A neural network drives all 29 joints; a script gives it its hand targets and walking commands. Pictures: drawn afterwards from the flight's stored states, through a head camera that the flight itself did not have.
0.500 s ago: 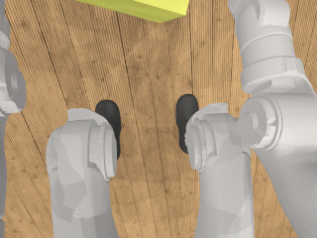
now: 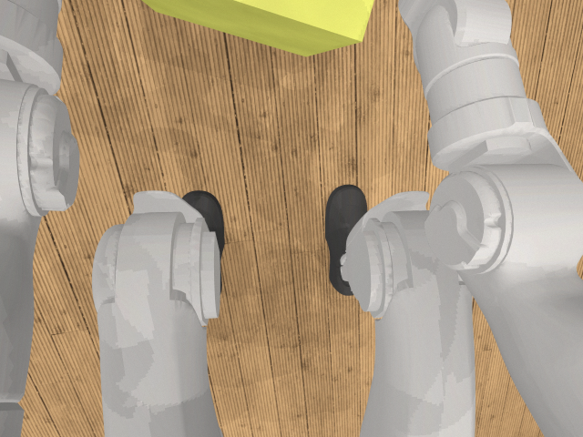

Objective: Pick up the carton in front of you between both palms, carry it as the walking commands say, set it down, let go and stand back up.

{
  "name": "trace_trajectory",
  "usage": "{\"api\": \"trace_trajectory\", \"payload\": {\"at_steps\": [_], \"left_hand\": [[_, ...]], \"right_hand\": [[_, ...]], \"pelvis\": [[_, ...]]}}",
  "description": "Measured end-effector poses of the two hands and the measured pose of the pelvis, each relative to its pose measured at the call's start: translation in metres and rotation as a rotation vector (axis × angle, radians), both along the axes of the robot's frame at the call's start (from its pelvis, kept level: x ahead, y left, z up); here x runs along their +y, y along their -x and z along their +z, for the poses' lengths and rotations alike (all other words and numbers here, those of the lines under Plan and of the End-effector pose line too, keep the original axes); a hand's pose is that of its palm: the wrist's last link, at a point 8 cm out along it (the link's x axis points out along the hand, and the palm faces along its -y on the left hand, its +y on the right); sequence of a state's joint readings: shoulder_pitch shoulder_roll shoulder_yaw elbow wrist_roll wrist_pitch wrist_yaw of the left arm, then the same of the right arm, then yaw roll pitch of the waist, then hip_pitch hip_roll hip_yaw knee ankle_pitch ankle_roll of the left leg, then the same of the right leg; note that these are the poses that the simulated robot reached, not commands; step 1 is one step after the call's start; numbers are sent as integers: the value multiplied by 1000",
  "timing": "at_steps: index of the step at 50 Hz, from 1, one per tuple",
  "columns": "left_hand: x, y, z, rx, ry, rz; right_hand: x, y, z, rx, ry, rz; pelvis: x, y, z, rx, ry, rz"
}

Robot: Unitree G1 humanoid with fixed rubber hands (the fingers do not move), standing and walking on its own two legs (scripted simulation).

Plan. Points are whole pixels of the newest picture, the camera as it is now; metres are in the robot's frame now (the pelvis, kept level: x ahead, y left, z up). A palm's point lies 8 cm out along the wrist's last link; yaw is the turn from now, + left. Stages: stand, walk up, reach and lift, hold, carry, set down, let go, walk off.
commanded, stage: reach and lift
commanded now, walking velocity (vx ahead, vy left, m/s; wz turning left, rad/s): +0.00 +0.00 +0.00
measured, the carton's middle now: out of the picture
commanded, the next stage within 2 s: none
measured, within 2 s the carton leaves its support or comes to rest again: leaves its support in 0.32 s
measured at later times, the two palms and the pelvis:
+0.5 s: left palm out of the picture +0.56 +0.22 -0.12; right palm out of the picture +0.55 -0.08 -0.11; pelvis +0.01 +0.00 +0.01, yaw +2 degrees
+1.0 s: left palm out of the picture +0.50 +0.21 +0.05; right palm out of the picture +0.51 -0.09 +0.06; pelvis +0.01 -0.01 +0.12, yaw +6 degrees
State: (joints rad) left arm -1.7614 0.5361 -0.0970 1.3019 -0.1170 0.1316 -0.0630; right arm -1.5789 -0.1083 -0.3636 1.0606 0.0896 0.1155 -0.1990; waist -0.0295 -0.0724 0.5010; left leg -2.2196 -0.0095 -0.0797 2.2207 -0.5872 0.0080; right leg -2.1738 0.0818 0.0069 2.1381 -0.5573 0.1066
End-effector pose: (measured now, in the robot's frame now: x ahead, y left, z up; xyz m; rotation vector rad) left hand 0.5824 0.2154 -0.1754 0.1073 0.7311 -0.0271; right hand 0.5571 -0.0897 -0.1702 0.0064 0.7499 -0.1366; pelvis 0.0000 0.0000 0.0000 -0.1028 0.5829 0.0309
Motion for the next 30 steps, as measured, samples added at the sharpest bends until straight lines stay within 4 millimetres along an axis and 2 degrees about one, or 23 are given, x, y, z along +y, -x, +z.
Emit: {"api": "trace_trajectory", "payload": {"at_steps": [12, 19, 23, 30], "left_hand": [[-3, 3, 0, 33, 21, -9], [1, 13, 7, 24, -2, 32], [3, 19, 35, -8, -8, 63], [5, 37, 115, -38, 20, 115]], "right_hand": [[-5, -7, 3, 16, 3, -36], [3, -6, 18, -11, -12, -59], [8, 1, 42, -53, -13, -84], [10, 21, 111, -91, -37, -82]], "pelvis": [[3, -7, -8, 14, -10, -5], [1, -12, -6, 45, -18, 1], [-2, -12, 2, 69, -19, 19], [-10, -6, 32, 109, -17, 48]]}}
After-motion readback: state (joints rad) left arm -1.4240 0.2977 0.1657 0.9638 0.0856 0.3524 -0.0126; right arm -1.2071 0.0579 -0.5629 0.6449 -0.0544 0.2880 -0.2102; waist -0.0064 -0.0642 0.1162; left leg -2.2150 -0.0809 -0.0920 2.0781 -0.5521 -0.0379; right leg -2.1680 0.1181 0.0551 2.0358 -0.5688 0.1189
